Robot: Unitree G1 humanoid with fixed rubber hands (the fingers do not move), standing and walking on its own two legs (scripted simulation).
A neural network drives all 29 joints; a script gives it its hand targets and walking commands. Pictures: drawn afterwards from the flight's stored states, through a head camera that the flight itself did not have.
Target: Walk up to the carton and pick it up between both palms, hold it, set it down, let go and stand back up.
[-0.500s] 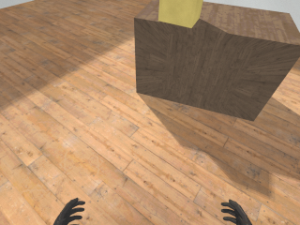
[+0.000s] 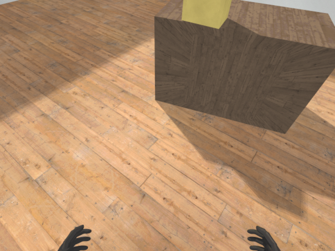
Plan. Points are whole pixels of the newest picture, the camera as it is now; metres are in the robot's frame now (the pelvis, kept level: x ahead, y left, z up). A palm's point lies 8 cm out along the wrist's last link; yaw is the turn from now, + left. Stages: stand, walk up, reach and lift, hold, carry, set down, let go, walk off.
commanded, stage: stand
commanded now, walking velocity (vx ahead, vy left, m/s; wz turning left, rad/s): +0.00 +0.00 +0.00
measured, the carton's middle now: out of the picture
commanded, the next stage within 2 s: walk up in 0.36 s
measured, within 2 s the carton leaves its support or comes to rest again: neither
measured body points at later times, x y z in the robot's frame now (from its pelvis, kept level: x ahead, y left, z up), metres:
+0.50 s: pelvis -0.01 +0.01 +0.00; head +0.00 +0.02 +0.45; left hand +0.12 +0.26 -0.10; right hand +0.14 -0.24 -0.08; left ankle +0.01 +0.09 -0.72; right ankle +0.02 -0.15 -0.72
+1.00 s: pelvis +0.07 -0.05 -0.03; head +0.05 -0.07 +0.42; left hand +0.20 +0.21 -0.11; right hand +0.10 -0.35 -0.15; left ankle +0.08 +0.06 -0.67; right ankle +0.12 -0.19 -0.72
